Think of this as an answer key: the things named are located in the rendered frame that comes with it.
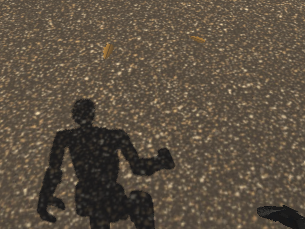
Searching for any right robot hand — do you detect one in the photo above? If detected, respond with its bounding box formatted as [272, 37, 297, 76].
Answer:
[256, 205, 305, 229]

